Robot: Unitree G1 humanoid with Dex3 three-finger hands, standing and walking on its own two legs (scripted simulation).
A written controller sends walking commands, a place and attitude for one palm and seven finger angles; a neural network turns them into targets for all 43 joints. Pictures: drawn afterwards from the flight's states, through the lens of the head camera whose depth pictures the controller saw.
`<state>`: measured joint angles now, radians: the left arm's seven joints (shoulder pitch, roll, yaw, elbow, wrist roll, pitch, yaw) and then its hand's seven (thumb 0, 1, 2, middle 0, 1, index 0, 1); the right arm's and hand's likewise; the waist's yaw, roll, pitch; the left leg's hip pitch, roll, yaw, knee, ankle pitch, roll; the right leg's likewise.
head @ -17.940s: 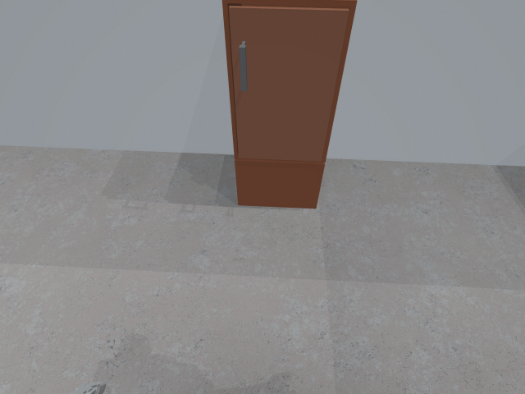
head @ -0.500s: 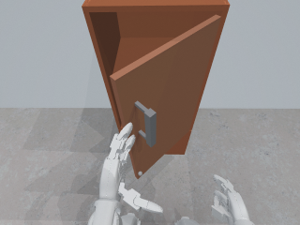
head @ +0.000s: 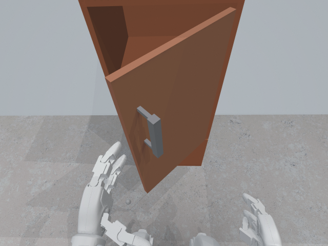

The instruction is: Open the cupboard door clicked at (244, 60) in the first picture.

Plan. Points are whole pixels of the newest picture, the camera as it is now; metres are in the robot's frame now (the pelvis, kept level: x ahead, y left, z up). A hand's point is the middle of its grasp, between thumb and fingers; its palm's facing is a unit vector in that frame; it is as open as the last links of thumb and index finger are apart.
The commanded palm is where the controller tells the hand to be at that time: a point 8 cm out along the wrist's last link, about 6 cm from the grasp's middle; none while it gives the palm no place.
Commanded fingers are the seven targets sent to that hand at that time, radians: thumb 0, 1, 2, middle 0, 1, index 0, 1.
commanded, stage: draw the hand back to the body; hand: left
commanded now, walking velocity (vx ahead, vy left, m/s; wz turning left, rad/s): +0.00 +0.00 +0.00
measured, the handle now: (150, 133) +0.36 +0.06 +0.08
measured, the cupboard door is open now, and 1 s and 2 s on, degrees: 45 45 45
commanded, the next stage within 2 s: step back with the hand held close in 1.54 s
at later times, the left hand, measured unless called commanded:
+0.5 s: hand (74, 193) +0.20 +0.16 +0.15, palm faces +0.04 -0.99 -0.11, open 16.1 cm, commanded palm +0.16 +0.22 +0.16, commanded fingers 0.00 -0.22 0.42 -0.16 -0.30 -0.16 -0.30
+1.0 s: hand out of the picture +0.21 +0.26 +0.21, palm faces +0.34 -0.85 -0.39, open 11.0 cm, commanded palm +0.17 +0.31 +0.24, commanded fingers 0.00 0.65 0.80 -0.19 -0.30 -0.19 -0.30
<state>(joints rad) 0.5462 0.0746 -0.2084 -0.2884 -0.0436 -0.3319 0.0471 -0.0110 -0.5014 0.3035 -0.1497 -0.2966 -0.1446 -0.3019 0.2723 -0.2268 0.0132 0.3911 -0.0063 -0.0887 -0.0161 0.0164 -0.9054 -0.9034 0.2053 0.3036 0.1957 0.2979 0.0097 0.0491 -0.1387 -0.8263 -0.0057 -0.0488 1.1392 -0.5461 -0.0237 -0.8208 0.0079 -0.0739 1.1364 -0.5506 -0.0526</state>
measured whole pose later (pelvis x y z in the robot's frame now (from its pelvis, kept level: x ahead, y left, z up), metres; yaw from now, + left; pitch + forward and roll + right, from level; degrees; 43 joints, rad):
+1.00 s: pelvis +0.03 +0.04 +0.08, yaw -1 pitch -2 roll -1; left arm 0.54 0.32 0.22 -0.44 -0.04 -0.05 0.12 0.00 0.32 0.65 -0.19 -0.30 -0.18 -0.30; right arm 0.23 -0.22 0.06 0.58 0.01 -0.13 -0.10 0.02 -0.90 -0.90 0.21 0.30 0.20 0.30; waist 0.06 0.07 -0.02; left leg -0.18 -0.02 -0.01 0.56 -0.33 0.03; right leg -0.17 0.00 -0.02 0.52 -0.31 0.00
